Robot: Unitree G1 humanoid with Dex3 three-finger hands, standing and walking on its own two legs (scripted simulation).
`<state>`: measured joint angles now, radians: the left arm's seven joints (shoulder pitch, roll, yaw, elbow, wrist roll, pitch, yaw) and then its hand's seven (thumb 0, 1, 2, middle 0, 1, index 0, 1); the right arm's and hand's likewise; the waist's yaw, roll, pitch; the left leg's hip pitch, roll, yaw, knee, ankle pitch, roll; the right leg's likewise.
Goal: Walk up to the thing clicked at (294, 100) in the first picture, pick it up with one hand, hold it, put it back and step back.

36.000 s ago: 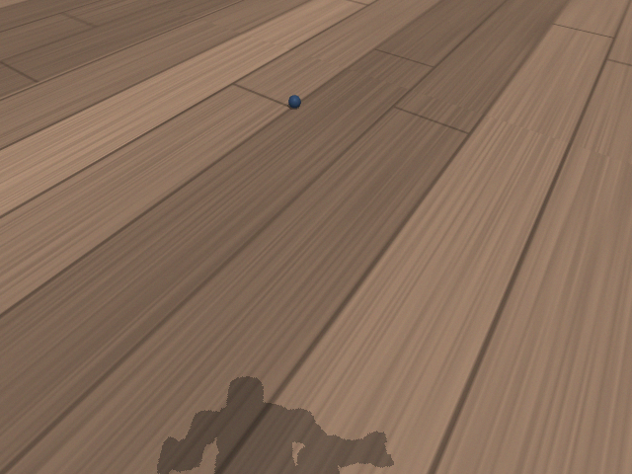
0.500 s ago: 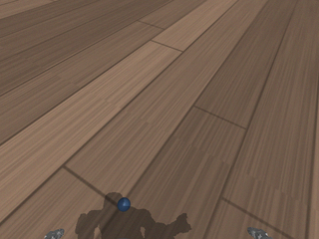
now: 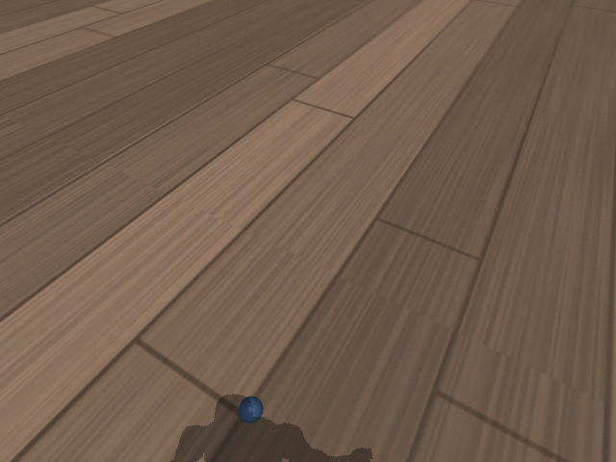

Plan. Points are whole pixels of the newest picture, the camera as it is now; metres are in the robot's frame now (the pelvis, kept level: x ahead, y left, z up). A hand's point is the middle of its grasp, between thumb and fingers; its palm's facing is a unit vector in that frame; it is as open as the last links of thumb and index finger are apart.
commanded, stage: stand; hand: left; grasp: from above
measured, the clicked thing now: (250, 409) +0.42 +0.17 -0.74
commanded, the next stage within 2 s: step back in 1.72 s
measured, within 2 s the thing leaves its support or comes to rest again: neither
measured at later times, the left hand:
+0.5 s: hand out of the picture +0.05 +0.21 -0.16, palm faces +0.01 -0.95 -0.31, open 7.3 cm
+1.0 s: hand out of the picture +0.05 +0.18 -0.17, palm faces +0.01 -0.98 -0.22, open 7.3 cm
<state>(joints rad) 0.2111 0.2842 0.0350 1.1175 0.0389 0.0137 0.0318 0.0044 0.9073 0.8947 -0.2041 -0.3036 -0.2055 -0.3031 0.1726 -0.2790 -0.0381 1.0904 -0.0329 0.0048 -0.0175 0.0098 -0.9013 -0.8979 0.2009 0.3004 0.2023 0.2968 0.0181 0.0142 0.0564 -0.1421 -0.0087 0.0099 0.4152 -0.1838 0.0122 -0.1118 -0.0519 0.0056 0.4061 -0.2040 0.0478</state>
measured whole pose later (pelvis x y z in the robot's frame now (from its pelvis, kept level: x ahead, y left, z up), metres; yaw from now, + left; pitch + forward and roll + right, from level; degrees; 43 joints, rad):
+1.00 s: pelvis +0.02 -0.01 +0.00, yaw -1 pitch -4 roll +0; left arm 0.19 0.18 0.02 1.19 0.02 0.01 0.03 0.00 0.91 0.89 -0.20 -0.30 -0.20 -0.30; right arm 0.20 -0.19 0.00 1.18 -0.02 0.01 -0.03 0.01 -0.90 -0.90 0.20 0.30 0.20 0.30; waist 0.00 0.00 0.05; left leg -0.12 0.02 0.02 0.37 -0.19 -0.01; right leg -0.08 -0.02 0.01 0.35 -0.20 0.03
